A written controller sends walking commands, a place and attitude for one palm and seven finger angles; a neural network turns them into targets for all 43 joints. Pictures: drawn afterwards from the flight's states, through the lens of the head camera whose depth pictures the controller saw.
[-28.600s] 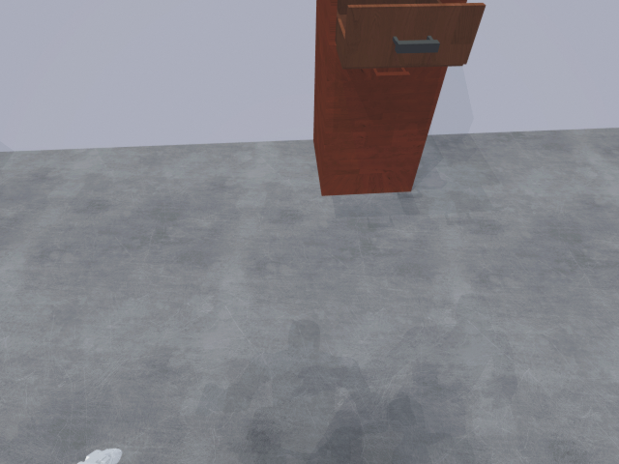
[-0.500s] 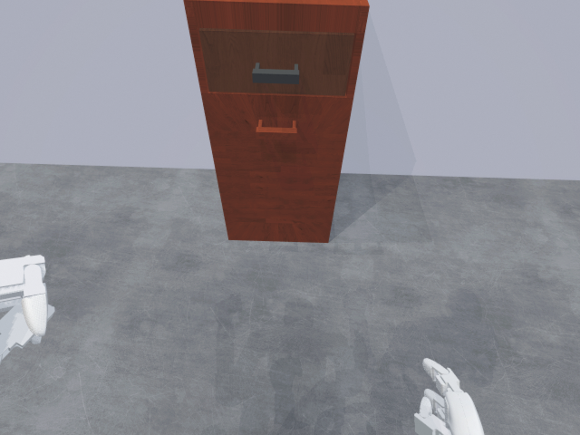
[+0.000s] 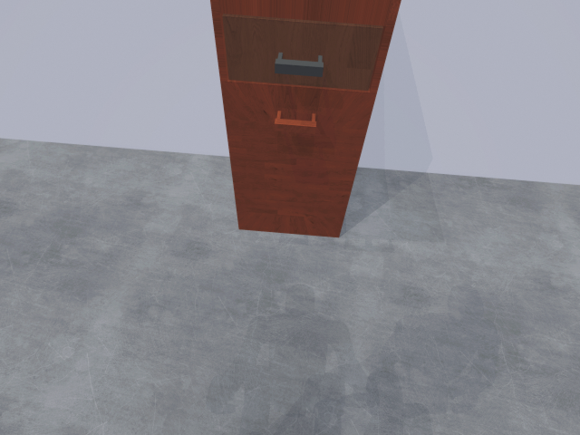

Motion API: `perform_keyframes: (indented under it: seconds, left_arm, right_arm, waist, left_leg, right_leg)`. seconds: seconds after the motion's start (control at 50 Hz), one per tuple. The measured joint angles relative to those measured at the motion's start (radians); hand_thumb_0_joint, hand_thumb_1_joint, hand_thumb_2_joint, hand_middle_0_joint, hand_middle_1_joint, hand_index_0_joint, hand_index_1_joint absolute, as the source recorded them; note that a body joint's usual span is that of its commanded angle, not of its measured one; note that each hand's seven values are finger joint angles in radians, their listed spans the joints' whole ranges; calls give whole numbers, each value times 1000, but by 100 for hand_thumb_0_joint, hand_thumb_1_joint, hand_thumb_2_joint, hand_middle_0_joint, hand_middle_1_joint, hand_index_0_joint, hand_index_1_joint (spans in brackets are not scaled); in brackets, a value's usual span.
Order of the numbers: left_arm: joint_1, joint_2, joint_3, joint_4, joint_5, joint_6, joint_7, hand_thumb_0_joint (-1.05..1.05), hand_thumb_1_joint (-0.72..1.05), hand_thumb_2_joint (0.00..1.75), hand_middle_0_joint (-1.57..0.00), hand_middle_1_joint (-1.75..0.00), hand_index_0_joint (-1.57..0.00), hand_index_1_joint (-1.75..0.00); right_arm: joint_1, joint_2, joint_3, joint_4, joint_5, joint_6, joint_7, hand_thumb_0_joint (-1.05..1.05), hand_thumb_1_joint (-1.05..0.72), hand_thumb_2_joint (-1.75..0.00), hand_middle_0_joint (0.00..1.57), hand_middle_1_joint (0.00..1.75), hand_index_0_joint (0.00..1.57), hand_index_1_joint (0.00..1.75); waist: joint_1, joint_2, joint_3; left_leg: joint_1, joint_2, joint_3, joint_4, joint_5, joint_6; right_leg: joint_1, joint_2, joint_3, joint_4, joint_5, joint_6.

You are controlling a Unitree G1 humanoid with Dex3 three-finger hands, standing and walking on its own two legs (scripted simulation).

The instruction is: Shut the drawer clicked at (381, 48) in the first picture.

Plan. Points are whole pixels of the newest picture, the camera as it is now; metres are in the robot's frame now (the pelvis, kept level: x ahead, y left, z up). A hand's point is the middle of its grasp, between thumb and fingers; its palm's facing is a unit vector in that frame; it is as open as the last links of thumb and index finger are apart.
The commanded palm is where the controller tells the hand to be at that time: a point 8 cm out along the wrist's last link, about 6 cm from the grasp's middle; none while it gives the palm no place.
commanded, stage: let the arm hang, fingers relaxed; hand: left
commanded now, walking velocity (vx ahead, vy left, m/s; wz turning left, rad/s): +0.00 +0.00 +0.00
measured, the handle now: (299, 62) +0.94 +0.03 +0.02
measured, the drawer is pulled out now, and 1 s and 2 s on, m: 0.00 0.00 0.00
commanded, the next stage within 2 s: look to check the result in 0.72 s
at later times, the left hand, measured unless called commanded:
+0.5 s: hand out of the picture -0.01 +0.17 -0.17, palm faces +0.01 -0.98 -0.18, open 7.2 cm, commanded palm none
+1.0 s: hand out of the picture +0.00 +0.17 -0.17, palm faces +0.01 -0.98 -0.21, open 7.4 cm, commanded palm none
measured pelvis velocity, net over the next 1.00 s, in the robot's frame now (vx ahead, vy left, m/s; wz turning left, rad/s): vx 0.01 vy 0.00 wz -0.02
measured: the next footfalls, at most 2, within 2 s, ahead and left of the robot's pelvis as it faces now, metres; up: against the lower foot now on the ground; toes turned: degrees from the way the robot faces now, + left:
none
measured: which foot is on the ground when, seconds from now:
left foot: down 0.00-1.00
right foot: down 0.00-1.00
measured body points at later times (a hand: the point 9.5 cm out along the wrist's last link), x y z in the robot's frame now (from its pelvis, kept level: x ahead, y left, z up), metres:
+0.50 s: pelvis +0.00 +0.01 +0.00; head +0.02 +0.00 +0.45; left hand -0.01 +0.22 -0.16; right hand -0.02 -0.19 -0.17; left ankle +0.04 +0.11 -0.74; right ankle -0.02 -0.11 -0.74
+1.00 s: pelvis +0.01 +0.00 +0.00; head +0.03 -0.01 +0.45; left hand +0.00 +0.23 -0.15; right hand -0.01 -0.21 -0.16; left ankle +0.04 +0.11 -0.74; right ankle -0.02 -0.11 -0.74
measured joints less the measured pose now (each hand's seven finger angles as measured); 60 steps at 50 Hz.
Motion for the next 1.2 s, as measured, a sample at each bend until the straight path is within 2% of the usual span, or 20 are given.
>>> perform_keyframes:
  seconds: [0.1, 0.28, 0.42, 0.56, 1.2]
  left_arm:
    - [35, 1, -4, 106, -4, -10, -4, 1, 91, 90, -76, -95, -76, -93]
    - [52, -46, -7, 181, -6, -18, 4, 0, 91, 90, -42, -55, -41, -54]
    - [31, -90, -6, 175, -5, -27, 9, 0, 91, 90, -26, -37, -26, -37]
    - [9, -116, -3, 162, -2, -34, 12, 0, 91, 90, -22, -31, -21, -31]
    - [-12, -67, 9, 166, -5, -40, 4, 0, 91, 90, -20, -30, -20, -30]
  right_arm:
    - [35, 28, -2, 79, 6, 3, -7, 1, -91, -90, 20, 30, 20, 30]
    - [62, 73, -7, 141, 9, -6, -14, 0, -91, -90, 20, 30, 20, 30]
    - [70, 97, -10, 154, 7, -14, -18, 0, -91, -90, 20, 30, 20, 30]
    - [76, 103, -17, 156, 6, -22, -23, 0, -91, -90, 20, 30, 20, 30]
    - [26, 48, -24, 150, 7, -27, -23, 0, -91, -90, 20, 30, 20, 30]
  waist:
    - [9, 21, 8]
    - [2, 47, 1]
    - [-5, 42, -17]
    - [-10, 33, -27]
    - [-7, 37, -2]
  left_leg:
    - [28, -5, 4, -42, 19, 6]
    - [59, -19, 22, -75, 31, 17]
    - [66, -23, 30, -76, 28, 19]
    - [70, -21, 33, -73, 23, 17]
    - [88, -3, 21, -84, 18, -2]
  right_leg:
    - [30, -3, 2, -49, 25, 6]
    - [43, -19, 19, -54, 28, 17]
    - [41, -24, 27, -41, 20, 19]
    - [43, -22, 30, -36, 15, 18]
    - [72, -2, 20, -68, 17, 1]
